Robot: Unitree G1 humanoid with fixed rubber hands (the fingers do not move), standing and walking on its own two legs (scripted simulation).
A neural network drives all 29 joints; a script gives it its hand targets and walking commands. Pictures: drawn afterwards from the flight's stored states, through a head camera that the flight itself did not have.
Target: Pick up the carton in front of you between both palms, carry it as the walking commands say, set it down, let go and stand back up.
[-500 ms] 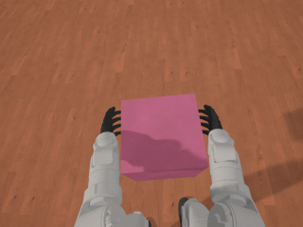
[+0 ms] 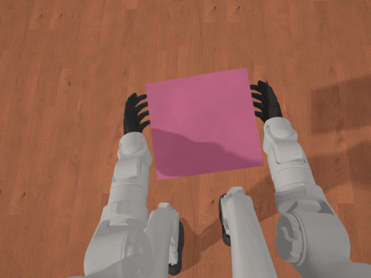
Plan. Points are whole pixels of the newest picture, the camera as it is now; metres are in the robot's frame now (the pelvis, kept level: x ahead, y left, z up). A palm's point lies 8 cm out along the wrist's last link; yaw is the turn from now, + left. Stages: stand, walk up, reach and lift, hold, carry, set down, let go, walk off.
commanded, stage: set down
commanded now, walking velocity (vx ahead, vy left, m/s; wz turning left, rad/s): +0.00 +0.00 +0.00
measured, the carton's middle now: (202, 131) +0.43 -0.04 -0.16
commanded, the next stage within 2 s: none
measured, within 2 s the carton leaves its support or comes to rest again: rests again in 1.38 s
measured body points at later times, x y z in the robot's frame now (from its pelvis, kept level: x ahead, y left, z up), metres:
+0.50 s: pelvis -0.01 +0.00 -0.12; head +0.28 -0.07 +0.22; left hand +0.47 +0.09 -0.23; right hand +0.47 -0.21 -0.25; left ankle +0.04 +0.13 -0.58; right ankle +0.13 -0.11 -0.58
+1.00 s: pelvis -0.04 +0.00 -0.21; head +0.32 -0.06 +0.05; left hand +0.48 +0.09 -0.38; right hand +0.50 -0.21 -0.39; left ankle +0.04 +0.13 -0.58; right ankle +0.13 -0.11 -0.58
